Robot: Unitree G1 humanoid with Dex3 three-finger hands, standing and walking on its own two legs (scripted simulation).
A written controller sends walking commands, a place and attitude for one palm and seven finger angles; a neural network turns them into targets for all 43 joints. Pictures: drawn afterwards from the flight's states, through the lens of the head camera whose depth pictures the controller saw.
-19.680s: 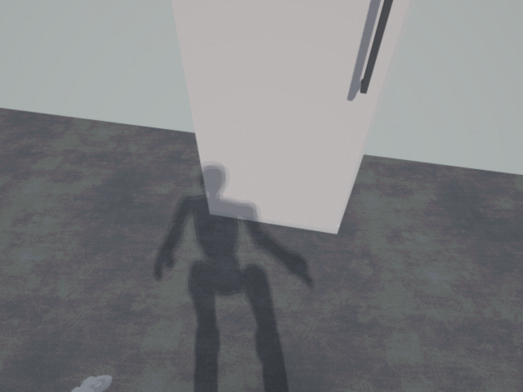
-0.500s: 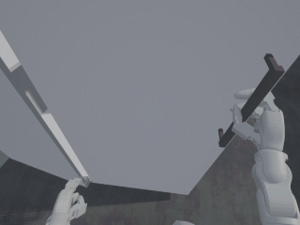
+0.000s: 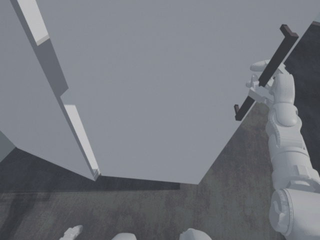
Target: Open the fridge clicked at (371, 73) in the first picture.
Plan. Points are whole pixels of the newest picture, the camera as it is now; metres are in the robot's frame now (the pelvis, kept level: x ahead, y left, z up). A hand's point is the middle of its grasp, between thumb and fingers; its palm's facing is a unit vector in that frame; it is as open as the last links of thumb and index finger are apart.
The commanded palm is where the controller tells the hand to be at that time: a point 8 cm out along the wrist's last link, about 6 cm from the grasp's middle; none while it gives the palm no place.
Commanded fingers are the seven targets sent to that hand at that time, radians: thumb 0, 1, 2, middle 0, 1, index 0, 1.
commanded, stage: stop walking and hold the door back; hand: right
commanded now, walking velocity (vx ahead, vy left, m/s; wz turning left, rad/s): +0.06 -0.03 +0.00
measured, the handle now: (257, 80) +0.49 -0.18 +0.16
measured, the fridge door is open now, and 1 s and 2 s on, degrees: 73 72 72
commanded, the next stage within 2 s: loosen the grip on the handle in 0.72 s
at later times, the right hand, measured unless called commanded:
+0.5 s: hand (254, 90) +0.46 -0.17 +0.16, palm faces +0.00 +0.98 -0.18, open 5.3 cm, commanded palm +0.42 -0.24 +0.14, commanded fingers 0.00 -0.90 -0.90 0.45 1.40 0.45 1.40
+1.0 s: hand (262, 87) +0.45 -0.18 +0.17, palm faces +0.01 +0.99 -0.12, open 7.0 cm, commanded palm +0.41 -0.23 +0.16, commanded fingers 0.00 0.31 -0.32 0.45 1.40 0.45 1.40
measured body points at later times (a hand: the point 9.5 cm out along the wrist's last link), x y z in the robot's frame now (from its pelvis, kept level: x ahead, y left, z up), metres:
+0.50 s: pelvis +0.03 -0.05 +0.00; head +0.07 -0.05 +0.44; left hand +0.14 +0.20 -0.12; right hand +0.45 -0.22 +0.17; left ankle +0.05 +0.09 -0.73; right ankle +0.04 -0.17 -0.73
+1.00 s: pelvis +0.02 -0.04 +0.00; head +0.04 -0.04 +0.45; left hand +0.13 +0.22 -0.09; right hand +0.45 -0.23 +0.18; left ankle +0.05 +0.09 -0.73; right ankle +0.04 -0.17 -0.73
